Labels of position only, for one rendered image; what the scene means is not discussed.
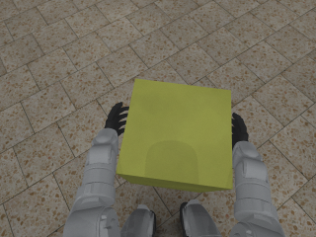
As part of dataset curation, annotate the robot right shin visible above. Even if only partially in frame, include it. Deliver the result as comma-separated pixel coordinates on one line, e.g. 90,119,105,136
185,199,199,236

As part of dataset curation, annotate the right robot upper arm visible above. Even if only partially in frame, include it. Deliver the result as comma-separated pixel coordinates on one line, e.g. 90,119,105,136
229,221,283,237

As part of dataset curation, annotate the left robot hand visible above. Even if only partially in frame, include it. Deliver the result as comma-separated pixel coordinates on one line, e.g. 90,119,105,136
104,102,129,136

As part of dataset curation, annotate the robot left shin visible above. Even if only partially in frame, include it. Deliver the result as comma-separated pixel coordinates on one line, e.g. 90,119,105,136
137,204,152,237

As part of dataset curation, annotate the robot shin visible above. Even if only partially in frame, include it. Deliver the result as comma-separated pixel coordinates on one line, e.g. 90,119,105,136
185,199,199,236
137,204,152,237

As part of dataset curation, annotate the carton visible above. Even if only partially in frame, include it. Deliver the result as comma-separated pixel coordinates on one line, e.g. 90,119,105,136
116,78,233,193

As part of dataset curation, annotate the left robot upper arm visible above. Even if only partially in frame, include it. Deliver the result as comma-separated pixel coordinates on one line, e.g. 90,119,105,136
63,205,120,237

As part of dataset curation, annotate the right robot forearm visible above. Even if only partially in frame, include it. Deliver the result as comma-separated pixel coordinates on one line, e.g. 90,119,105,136
232,140,285,237

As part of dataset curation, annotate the left robot forearm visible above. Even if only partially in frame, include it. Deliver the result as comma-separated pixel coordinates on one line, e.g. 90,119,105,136
62,127,119,237

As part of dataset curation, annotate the right robot hand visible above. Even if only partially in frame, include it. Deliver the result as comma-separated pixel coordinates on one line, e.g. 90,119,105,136
231,113,249,150

